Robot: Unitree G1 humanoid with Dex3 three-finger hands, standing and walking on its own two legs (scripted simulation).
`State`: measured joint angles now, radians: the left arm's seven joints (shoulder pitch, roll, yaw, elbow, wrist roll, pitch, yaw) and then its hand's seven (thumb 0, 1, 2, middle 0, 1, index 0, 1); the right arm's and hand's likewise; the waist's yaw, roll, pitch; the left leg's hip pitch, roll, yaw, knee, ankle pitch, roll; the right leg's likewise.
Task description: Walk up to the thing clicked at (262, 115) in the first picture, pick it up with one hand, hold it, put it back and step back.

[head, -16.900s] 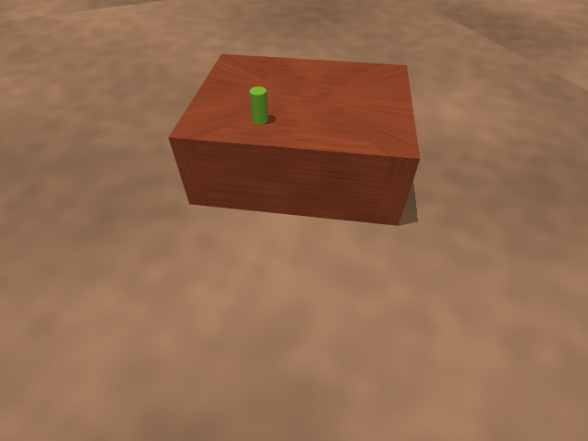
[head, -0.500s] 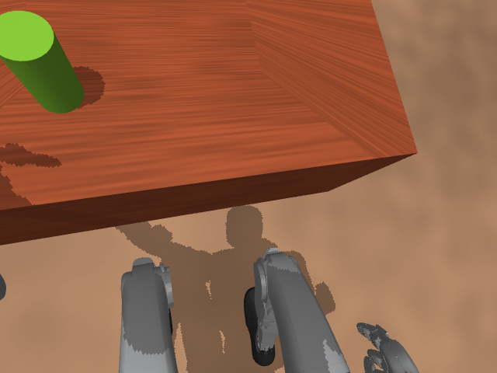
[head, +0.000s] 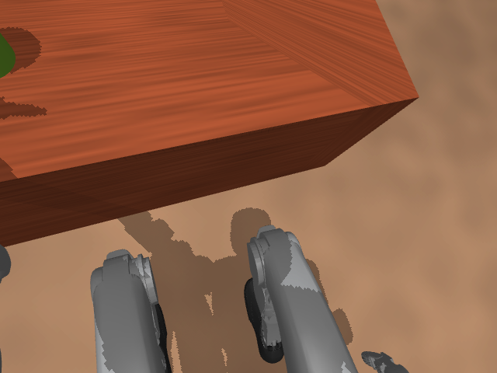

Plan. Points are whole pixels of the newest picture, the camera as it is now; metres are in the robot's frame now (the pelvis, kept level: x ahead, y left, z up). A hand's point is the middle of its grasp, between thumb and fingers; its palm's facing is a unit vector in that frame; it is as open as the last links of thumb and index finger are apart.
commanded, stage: close in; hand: left
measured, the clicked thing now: out of the picture +0.59 +0.30 +0.03
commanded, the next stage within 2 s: rest palm in 0.10 s
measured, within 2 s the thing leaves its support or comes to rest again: leaves its support in 1.84 s
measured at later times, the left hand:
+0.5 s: hand out of the picture +0.57 +0.30 +0.03, palm faces +0.35 -0.94 -0.03, open 17.4 cm
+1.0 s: hand out of the picture +0.56 +0.30 +0.02, palm faces +0.35 -0.94 -0.03, open 14.4 cm
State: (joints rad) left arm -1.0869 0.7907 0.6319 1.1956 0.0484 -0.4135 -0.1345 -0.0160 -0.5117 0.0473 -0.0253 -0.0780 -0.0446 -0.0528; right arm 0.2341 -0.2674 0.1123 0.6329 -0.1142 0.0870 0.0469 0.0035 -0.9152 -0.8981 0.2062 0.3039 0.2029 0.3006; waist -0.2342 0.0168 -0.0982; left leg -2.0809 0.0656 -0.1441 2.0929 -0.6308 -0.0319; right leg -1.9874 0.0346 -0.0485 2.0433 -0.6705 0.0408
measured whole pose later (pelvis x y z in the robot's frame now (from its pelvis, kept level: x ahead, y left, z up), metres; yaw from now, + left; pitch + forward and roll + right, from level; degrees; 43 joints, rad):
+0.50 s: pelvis +0.02 +0.00 +0.01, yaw +1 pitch +37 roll -7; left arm -1.02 0.65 0.57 1.09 0.01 -0.40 -0.08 -0.02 -0.57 0.01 -0.10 -0.07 -0.12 -0.05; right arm 0.19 -0.28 0.07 0.63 -0.10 0.08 0.04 0.00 -0.92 -0.90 0.21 0.30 0.20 0.30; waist -0.20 0.01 -0.12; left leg -2.05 0.06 -0.13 2.06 -0.67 -0.03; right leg -1.95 0.02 -0.04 2.02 -0.71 0.04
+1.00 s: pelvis +0.01 +0.00 +0.00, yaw +1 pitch +36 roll -6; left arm -1.03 0.66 0.57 1.11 0.01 -0.42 -0.09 -0.01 -0.40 0.24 -0.45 -0.38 -0.47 -0.36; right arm 0.22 -0.27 0.08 0.63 -0.09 0.09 0.04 0.00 -0.93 -0.90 0.21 0.30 0.20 0.30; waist -0.20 0.00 -0.11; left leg -2.08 0.06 -0.14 2.10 -0.66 -0.04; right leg -1.99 0.03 -0.04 2.06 -0.70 0.04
